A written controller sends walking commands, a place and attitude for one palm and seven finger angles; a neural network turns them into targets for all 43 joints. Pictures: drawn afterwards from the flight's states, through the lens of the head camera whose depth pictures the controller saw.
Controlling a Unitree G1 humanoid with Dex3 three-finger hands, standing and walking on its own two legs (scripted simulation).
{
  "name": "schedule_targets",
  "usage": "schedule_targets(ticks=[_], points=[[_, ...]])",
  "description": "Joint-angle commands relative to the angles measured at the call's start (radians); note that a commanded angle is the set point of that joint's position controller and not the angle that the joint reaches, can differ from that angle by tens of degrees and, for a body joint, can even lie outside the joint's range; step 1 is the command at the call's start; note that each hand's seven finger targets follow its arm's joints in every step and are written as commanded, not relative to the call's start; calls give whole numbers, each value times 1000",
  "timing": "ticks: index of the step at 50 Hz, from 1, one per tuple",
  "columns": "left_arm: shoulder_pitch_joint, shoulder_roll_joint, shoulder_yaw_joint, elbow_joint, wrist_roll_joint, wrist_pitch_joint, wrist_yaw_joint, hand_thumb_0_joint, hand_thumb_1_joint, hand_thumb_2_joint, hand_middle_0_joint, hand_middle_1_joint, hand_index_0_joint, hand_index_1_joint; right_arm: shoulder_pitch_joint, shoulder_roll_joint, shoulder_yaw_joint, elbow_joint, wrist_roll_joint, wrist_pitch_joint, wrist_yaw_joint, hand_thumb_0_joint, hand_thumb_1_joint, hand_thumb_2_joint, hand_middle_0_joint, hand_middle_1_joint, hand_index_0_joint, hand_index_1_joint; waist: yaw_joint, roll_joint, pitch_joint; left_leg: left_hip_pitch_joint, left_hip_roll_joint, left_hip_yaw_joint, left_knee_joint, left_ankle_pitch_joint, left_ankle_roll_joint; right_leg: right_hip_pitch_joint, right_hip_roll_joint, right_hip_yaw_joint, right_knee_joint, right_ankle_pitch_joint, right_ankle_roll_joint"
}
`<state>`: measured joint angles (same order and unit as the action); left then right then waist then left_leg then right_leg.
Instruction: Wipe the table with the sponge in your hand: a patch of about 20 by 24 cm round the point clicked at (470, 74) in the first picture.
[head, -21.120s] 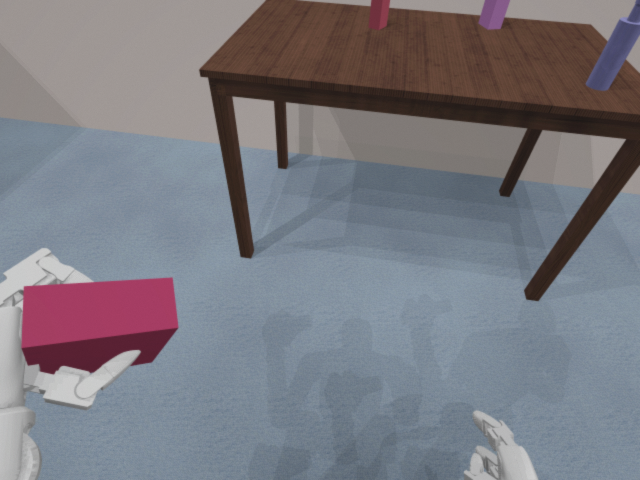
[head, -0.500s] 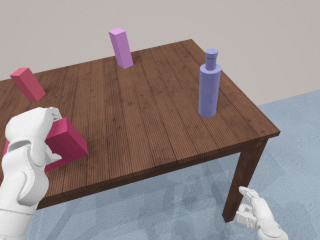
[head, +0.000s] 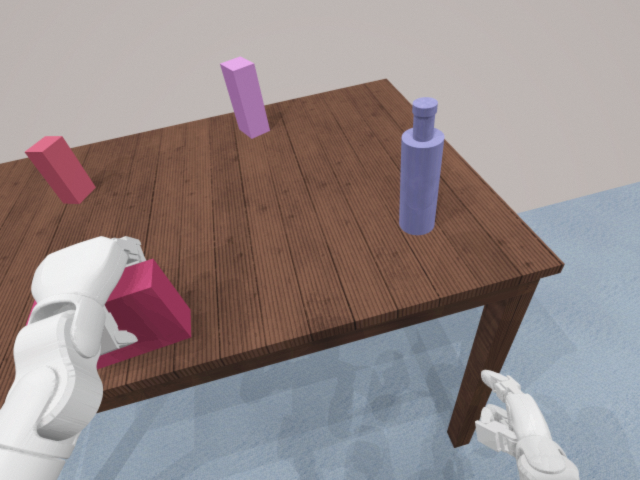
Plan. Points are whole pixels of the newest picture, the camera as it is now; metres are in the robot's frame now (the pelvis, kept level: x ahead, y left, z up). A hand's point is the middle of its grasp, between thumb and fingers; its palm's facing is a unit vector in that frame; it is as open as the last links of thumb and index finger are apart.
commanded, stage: move the sponge above the wiping area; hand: left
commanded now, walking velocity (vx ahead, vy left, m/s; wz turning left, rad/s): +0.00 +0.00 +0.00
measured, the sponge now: (124, 325) +0.25 +0.29 +0.09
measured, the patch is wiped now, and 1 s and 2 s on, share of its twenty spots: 0.00 0.00 0.05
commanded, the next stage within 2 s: lower the sponge onto the table in 0.30 s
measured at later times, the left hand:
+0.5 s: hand (132, 301) +0.26 +0.28 +0.13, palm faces -0.06 -0.09 -0.99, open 9.1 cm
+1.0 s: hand (140, 303) +0.27 +0.27 +0.11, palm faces -0.03 -0.08 -1.00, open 9.1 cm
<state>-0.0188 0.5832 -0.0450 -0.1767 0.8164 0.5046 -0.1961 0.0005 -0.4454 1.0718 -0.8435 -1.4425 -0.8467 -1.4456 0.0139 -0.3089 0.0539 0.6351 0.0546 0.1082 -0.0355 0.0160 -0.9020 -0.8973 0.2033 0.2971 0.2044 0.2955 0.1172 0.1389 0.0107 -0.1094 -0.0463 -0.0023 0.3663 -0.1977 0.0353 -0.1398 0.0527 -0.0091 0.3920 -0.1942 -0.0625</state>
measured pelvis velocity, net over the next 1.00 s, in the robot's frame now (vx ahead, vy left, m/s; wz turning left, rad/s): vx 0.00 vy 0.01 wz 0.01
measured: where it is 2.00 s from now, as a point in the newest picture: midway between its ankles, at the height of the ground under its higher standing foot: outside the picture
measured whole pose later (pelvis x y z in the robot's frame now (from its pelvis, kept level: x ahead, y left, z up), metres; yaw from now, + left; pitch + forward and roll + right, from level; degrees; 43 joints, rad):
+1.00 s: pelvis +0.00 +0.01 +0.00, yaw +0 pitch -4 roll +0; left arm -0.04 0.56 -0.12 -0.15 0.87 0.34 -0.15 0.00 -0.45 1.07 -0.85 -1.44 -0.85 -1.45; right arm 0.02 -0.29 0.06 0.65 0.03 0.08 -0.06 0.02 -0.90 -0.90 0.20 0.30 0.20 0.30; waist 0.14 0.10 0.04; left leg -0.09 -0.05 -0.01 0.35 -0.20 0.04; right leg -0.12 0.05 -0.01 0.37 -0.19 -0.06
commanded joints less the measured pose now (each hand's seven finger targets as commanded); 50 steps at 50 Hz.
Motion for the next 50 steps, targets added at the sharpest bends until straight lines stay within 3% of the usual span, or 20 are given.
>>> schedule_targets(ticks=[1,3,4,6,9,12,14,17,20,23,24,27,29,30,34,39,44,48,49,50], points=[[-377,371,226,-277,90,-142,70,0,100,1300,-1200,-1600,-1200,-1600,-196,-64,-22,-180,-25,-74,-35,0,-900,-900,200,300,200,300,13,-116,-273,53,-12,-27,-8,212,32,132,-32,100,-48,121,-3],[-375,378,259,-280,88,-204,121,0,100,1300,-1200,-1600,-1200,-1600,-168,-59,-28,-165,-32,-82,-40,0,-900,-900,200,300,200,300,26,-68,-250,65,-10,-37,-26,214,22,124,-20,99,-63,107,-16],[-381,419,302,-298,89,-209,146,0,100,1300,-1200,-1600,-1200,-1600,-186,-63,-30,-164,-28,-93,-39,0,-900,-900,200,300,200,300,36,-21,-254,68,-11,-51,-29,198,20,121,-6,157,-74,92,-33],[-396,344,257,-202,81,-202,189,0,100,1300,-1200,-1600,-1200,-1600,-153,-53,-35,-132,-28,-83,-30,0,-900,-900,200,300,200,300,22,-4,-200,41,-4,-33,-40,210,5,109,-14,118,-80,100,-35],[-378,346,271,-129,63,-128,207,0,100,1300,-1200,-1600,-1200,-1600,-211,-69,-38,-131,-11,-72,-11,0,-900,-900,200,300,200,300,35,28,-165,15,-9,-45,-49,203,-5,109,-10,170,-87,105,-51],[-337,259,176,-26,25,-43,158,0,100,1300,-1200,-1600,-1200,-1600,-212,-83,-37,-124,-4,-50,-4,0,-900,-900,200,300,200,300,16,-67,-130,-32,-4,-28,-60,190,-3,116,-30,109,-83,132,-20],[-270,240,157,-9,16,-4,106,0,100,1300,-1200,-1600,-1200,-1600,-244,-84,-33,-151,9,-50,-6,0,-900,-900,200,300,200,300,8,-116,-111,-39,-1,-26,-54,153,5,85,-27,129,-88,94,-13],[-281,169,57,-88,14,-5,40,0,100,1300,-1200,-1600,-1200,-1600,-225,-87,-33,-165,9,-53,-7,0,-900,-900,200,300,200,300,-13,-115,-176,-20,-2,-22,-44,159,17,109,-40,82,-67,128,7],[-381,223,66,-180,51,-52,13,0,100,1300,-1200,-1600,-1200,-1600,-226,-78,-20,-189,4,-76,-19,0,-900,-900,200,300,200,300,-17,-132,-243,0,-5,-22,-29,136,29,113,-45,78,-59,68,13],[-446,341,175,-179,90,-148,52,0,100,1300,-1200,-1600,-1200,-1600,-187,-76,-25,-165,-18,-77,-40,0,-900,-900,200,300,200,300,-3,-123,-238,35,-8,-31,-40,130,29,109,-34,84,-79,33,3],[-468,413,244,-241,101,-177,80,0,100,1300,-1200,-1600,-1200,-1600,-200,-75,-26,-174,-18,-91,-42,0,-900,-900,200,300,200,300,12,-94,-263,48,-7,-47,-38,124,28,115,-17,135,-83,13,-13],[-425,383,279,-177,91,-229,162,0,100,1300,-1200,-1600,-1200,-1600,-149,-60,-34,-137,-32,-89,-33,0,-900,-900,200,300,200,300,33,-33,-250,32,-9,-42,-49,199,9,152,-17,114,-73,99,-32],[-380,416,333,-181,76,-204,202,0,100,1300,-1200,-1600,-1200,-1600,-180,-66,-40,-138,-25,-82,-17,0,-900,-900,200,300,200,300,58,29,-245,26,-10,-53,-48,218,0,163,-7,178,-69,123,-54],[-383,333,271,-157,64,-181,215,0,100,1300,-1200,-1600,-1200,-1600,-177,-56,-40,-136,-24,-78,-9,0,-900,-900,200,300,200,300,48,18,-239,11,-6,-35,-44,245,-6,176,-24,143,-56,160,-47],[-259,286,243,-55,26,-50,181,0,100,1300,-1200,-1600,-1200,-1600,-229,-84,-42,-137,-4,-52,10,0,-900,-900,200,300,200,300,40,-46,-147,-25,-2,-33,-51,219,-7,125,-17,148,-74,152,-36],[-204,149,78,-127,5,12,64,0,100,1300,-1200,-1600,-1200,-1600,-253,-83,-32,-182,15,-55,1,0,-900,-900,200,300,200,300,-11,-130,-145,-20,6,-28,-42,180,14,85,-24,103,-67,139,-3],[-422,270,104,-255,87,-84,51,0,100,1300,-1200,-1600,-1200,-1600,-229,-82,-25,-186,-4,-78,-33,0,-900,-900,200,300,200,300,-26,-119,-221,36,2,-42,-40,130,29,82,-18,105,-74,45,1],[-420,332,209,-190,117,-206,141,0,100,1300,-1200,-1600,-1200,-1600,-150,-69,-33,-142,-32,-84,-47,0,-900,-900,200,300,200,300,14,-68,-257,61,-4,-44,-50,208,13,133,-12,79,-70,103,-20],[-420,399,279,-205,127,-209,168,0,100,1300,-1200,-1600,-1200,-1600,-163,-76,-33,-139,-29,-87,-42,0,-900,-900,200,300,200,300,30,-21,-266,54,-4,-58,-57,203,11,143,5,134,-70,104,-39],[-429,321,229,-212,124,-214,190,0,100,1300,-1200,-1600,-1200,-1600,-152,-53,-29,-142,-32,-87,-33,0,-900,-900,200,300,200,300,32,-21,-285,45,-5,-41,-52,262,1,168,-8,91,-50,150,-37]])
